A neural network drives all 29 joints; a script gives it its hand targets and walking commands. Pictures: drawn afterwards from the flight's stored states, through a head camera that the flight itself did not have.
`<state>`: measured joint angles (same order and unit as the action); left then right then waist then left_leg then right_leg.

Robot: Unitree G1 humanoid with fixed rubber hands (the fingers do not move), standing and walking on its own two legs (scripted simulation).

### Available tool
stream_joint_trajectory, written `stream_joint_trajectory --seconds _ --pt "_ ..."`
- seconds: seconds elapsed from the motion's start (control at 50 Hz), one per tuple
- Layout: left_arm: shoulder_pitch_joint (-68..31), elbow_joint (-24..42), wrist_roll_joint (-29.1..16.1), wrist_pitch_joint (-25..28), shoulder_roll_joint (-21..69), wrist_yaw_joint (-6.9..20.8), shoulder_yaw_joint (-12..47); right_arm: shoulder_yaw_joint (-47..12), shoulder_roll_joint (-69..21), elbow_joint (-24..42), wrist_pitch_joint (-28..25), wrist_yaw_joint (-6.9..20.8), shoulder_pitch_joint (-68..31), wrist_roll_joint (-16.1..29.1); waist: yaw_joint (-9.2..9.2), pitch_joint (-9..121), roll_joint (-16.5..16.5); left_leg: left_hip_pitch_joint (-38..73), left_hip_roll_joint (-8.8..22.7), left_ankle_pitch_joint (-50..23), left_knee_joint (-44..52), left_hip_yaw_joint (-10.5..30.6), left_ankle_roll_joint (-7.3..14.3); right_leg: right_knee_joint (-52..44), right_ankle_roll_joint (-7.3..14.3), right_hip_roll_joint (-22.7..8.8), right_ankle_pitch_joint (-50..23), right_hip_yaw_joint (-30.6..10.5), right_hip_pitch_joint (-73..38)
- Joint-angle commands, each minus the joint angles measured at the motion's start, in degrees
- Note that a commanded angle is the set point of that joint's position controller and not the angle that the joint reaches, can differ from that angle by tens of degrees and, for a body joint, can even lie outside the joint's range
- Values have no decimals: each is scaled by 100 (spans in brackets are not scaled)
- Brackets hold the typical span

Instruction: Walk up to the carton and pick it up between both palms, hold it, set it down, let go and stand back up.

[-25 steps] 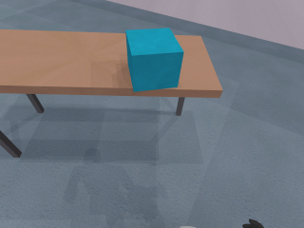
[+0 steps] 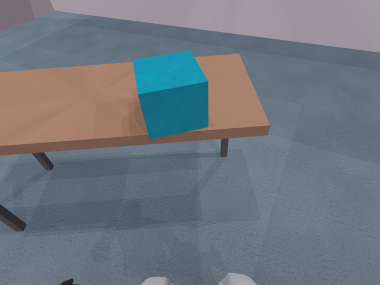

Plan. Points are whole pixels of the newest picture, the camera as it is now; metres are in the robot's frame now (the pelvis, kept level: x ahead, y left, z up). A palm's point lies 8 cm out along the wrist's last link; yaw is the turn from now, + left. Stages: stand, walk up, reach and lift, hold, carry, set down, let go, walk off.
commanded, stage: walk up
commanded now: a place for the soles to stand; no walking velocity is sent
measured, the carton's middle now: (170, 93) +0.67 +0.08 +0.05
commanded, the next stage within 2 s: none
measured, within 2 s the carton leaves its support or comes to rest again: neither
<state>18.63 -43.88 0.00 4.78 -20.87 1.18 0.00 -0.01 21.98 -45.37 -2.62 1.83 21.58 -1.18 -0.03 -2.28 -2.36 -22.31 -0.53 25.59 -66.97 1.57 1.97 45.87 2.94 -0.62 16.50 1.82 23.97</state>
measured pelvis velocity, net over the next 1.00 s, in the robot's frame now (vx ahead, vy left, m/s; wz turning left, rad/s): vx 0.15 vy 0.04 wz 0.00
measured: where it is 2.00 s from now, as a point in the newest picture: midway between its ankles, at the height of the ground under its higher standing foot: (182, 281)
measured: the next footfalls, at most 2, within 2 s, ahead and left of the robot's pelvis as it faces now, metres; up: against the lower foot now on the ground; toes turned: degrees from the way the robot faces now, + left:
left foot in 0.26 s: +0.13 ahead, +0.15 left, +0.00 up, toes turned +1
right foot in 0.62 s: +0.17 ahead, -0.08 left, +0.00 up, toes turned -3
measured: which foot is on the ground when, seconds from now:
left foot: up 0.00-0.24, down 0.26-0.62, up 0.64-1.00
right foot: down 0.00-0.26, up 0.28-0.60, down 0.62-1.00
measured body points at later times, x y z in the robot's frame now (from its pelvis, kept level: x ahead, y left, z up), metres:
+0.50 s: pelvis +0.05 +0.05 +0.01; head +0.05 +0.04 +0.46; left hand +0.13 +0.35 -0.09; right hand +0.04 -0.26 -0.12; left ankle +0.09 +0.15 -0.70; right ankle +0.11 -0.07 -0.66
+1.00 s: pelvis +0.15 +0.04 +0.00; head +0.14 +0.01 +0.45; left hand +0.24 +0.35 -0.08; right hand +0.21 -0.26 -0.13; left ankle +0.23 +0.19 -0.67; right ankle +0.13 -0.08 -0.70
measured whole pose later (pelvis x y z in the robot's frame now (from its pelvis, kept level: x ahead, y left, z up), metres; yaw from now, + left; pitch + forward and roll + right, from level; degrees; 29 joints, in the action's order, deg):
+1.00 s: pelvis +0.15 +0.04 +0.00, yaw +0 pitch -5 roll +0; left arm 19.0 -44.4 0.0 6.1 -22.4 0.4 0.0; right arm 0.0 23.4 -45.3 -1.3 2.8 20.7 -1.2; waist 0.0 -2.9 -3.4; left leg -30.0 1.5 17.7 -59.9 3.7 1.7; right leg 46.9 2.8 -1.2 28.1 2.9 13.7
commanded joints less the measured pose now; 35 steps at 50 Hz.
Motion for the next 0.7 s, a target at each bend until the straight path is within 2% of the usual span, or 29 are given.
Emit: stream_joint_trajectory --seconds 0.0,0.02,0.04,0.1,0.14,0.16,0.18,0.2,0.22,0.24,0.26,0.28,0.3,0.32,0.34,0.36,0.4,0.44,0.46,0.5,0.52,0.54,0.56,0.58,0.6,0.62,0.64,0.66,0.68 --pt "-68 299 108 216 -1947 -88 -827 753 1352 258 90 180 520 60 89 -734 1197 -1013 334 -700 65 132 -85 -3565 703 -1371 3303 -2300 382" --pt "-109 320 111 218 -1994 -86 -847 764 1382 248 101 191 484 62 83 -763 1231 -1034 315 -713 119 94 -127 -3584 717 -1409 3483 -2303 488" --pt "-185 362 124 212 -2033 -85 -861 772 1380 276 108 194 431 39 83 -779 1197 -1055 366 -647 250 29 -183 -3541 823 -1488 3626 -2300 556" --pt "-228 364 150 180 -2197 -80 -878 787 1400 293 104 215 248 -1 39 -868 1280 -996 475 -208 792 -166 -169 -3437 1002 -1696 3923 -2333 754" --pt "-483 425 202 135 -2339 -90 -896 842 1497 226 93 221 464 -8 181 -681 1429 -482 510 221 1175 -248 -85 -3221 995 -1748 3757 -2234 903" --pt "-635 460 225 111 -2309 -97 -880 868 1467 119 77 216 716 6 293 -484 1423 6 495 183 1433 -312 0 -3052 930 -1718 3530 -2085 1031" --pt "-942 502 234 76 -2265 -99 -851 897 1422 -51 53 207 1176 21 560 -236 1313 942 447 -83 1931 -444 82 -2675 796 -1548 3279 -1672 1406" --pt "-1231 534 261 12 -2060 -116 -794 957 1373 -383 40 170 1998 17 975 42 809 2083 255 -212 2462 -525 141 -1718 589 -1218 3211 -1194 2014" --pt "-1232 566 262 -58 -1544 -156 -651 1000 1388 -593 20 94 2608 -71 1157 -75 -281 2544 76 495 3134 107 172 -8 329 -695 2993 -614 2674" --pt "-973 583 143 -105 -854 -169 -405 989 1632 -437 6 11 2393 -164 991 -585 -1983 1782 1042 2617 4542 2304 302 2189 40 323 2462 229 3358" --pt "-772 640 42 -121 -1133 -175 -440 956 1844 111 -46 -11 1332 -145 478 -972 -1217 667 1978 3992 5971 4614 537 2730 -23 472 1421 -486 3280" --pt "-844 477 33 -112 -1684 -151 -585 960 2077 284 -98 -32 661 -59 325 -1102 -388 152 2095 4235 6449 4989 547 2600 -20 113 970 -912 2722" --pt "-628 346 55 -108 -1834 -106 -668 953 2195 340 -140 -73 362 -69 133 -1148 -316 -5 1947 3949 6251 4517 516 2551 -84 -124 723 -724 2455" --pt "-392 246 95 -103 -1862 -75 -728 922 2072 344 -189 -89 254 -100 54 -983 -322 270 1730 3323 5846 3866 581 2333 -133 -251 641 -589 2341" --pt "-188 116 154 -115 -1868 -49 -768 902 1980 326 -206 -89 323 -91 74 -617 -409 498 1526 2828 5584 3410 612 2215 -168 -209 645 -454 2123" --pt "-66 45 162 -113 -1797 -25 -775 877 1889 292 -214 -72 439 -61 123 -417 -457 733 1453 2500 5396 3079 694 2079 -180 -213 524 -332 2059" --pt "-135 61 144 -101 -1673 -6 -737 875 1854 280 -221 -56 577 -44 179 -288 -417 861 1447 2192 5198 2746 806 1672 -179 -238 430 -255 1967" --pt "-306 104 135 -62 -1600 0 -689 874 1905 294 -191 -46 569 -22 224 -341 -493 801 1446 1976 4999 2442 1015 1158 -182 -254 527 -151 1862" --pt "-345 144 135 -26 -1571 0 -671 866 1936 312 -176 -38 581 -6 242 -345 -536 787 1497 1872 4876 2366 1160 906 -159 -248 644 -125 1773" --pt "-365 170 123 55 -1543 0 -645 872 1972 362 -154 -25 537 6 240 -306 -612 675 1602 1629 4663 2309 1299 464 -106 -270 842 -125 1497" --pt "-245 156 112 102 -1545 -7 -639 857 1952 411 -142 -21 441 19 193 -185 -606 574 1580 1281 4452 2139 1282 161 -63 -255 868 -112 1124" --pt "11 89 104 161 -1463 -24 -622 831 1907 487 -117 -17 280 31 39 -32 -549 292 1500 895 4141 1857 1250 -363 -5 -208 680 -76 487" --pt "615 -121 86 220 -1412 -60 -643 785 1791 595 -83 -12 -12 40 -299 206 -411 -379 1236 522 3504 1292 1050 -1165 57 -78 142 26 -855" --pt "1386 -376 102 271 -1553 -146 -741 650 1364 621 -39 -20 10 -12 -624 555 210 -1225 812 163 2167 763 749 -1573 24 -10 361 -238 -2342" --pt "1608 -337 168 284 -2071 -227 -893 456 719 678 -34 -17 235 -16 -722 480 1650 -2364 20 362 427 67 336 -2151 106 -1044 1845 -2152 -2892" --pt "1152 -71 174 285 -2478 -243 -966 519 974 750 -11 -22 198 -25 -471 56 1463 -3220 -257 515 -335 136 94 -3133 500 -2324 3330 -4570 -2451" --pt "945 2 57 264 -2564 -256 -981 676 1611 688 31 -44 -154 8 -540 -227 723 -3176 -74 396 -475 880 95 -3449 670 -2593 3735 -4901 -2043" --pt "726 18 44 275 -2433 -276 -934 712 1684 557 36 -26 -158 34 -417 -595 478 -3188 113 -81 -496 916 88 -3279 596 -2391 3290 -4321 -1807" --pt "502 12 68 278 -2248 -288 -876 716 1597 466 39 -6 -48 53 -299 -795 498 -3040 280 -448 -400 763 65 -3110 536 -2082 2744 -3612 -1547"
